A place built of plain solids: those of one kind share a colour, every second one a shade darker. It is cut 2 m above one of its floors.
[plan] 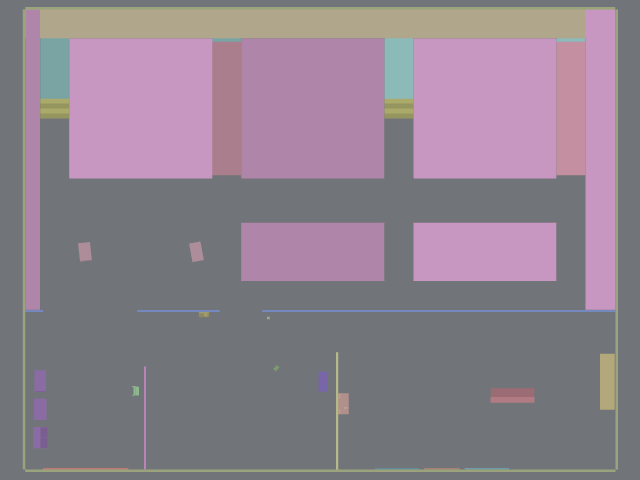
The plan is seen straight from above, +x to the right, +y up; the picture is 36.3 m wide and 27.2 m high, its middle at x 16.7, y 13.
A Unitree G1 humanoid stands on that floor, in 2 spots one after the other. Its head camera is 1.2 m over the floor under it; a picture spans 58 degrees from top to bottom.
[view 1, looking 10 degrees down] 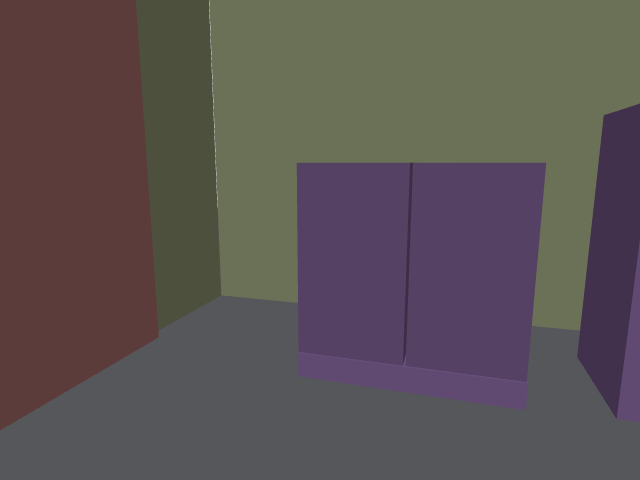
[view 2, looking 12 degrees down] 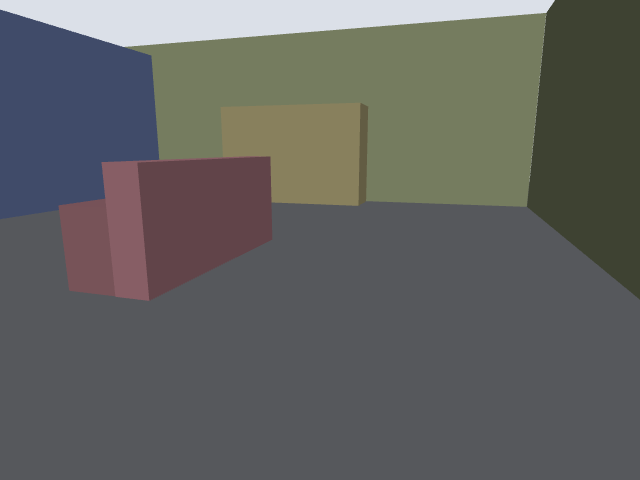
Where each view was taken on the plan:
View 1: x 3.42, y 2.00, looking -163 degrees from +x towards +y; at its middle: bay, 2.31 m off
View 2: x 23.61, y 1.50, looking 17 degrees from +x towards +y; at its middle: ground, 5.77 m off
